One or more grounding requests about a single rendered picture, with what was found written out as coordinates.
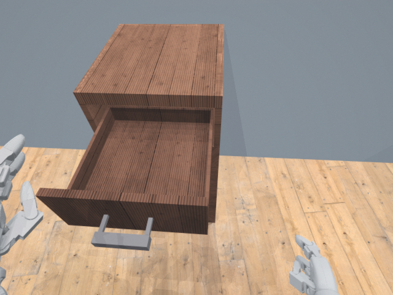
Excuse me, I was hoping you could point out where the drawer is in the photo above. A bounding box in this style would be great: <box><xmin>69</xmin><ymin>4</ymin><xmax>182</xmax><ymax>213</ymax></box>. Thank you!
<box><xmin>35</xmin><ymin>106</ymin><xmax>214</xmax><ymax>235</ymax></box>

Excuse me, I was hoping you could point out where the cabinet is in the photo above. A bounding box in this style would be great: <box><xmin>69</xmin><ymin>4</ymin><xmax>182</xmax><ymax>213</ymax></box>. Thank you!
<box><xmin>73</xmin><ymin>24</ymin><xmax>224</xmax><ymax>223</ymax></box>

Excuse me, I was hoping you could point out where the robot left hand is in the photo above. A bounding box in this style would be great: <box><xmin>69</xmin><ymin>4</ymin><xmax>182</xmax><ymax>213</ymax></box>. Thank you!
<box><xmin>0</xmin><ymin>134</ymin><xmax>44</xmax><ymax>261</ymax></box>

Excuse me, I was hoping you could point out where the robot right hand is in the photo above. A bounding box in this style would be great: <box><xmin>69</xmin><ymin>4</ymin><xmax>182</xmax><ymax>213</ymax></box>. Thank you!
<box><xmin>289</xmin><ymin>235</ymin><xmax>338</xmax><ymax>295</ymax></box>

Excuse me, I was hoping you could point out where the handle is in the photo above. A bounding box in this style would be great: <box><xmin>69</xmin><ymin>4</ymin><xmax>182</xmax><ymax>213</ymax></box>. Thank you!
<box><xmin>91</xmin><ymin>214</ymin><xmax>154</xmax><ymax>251</ymax></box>

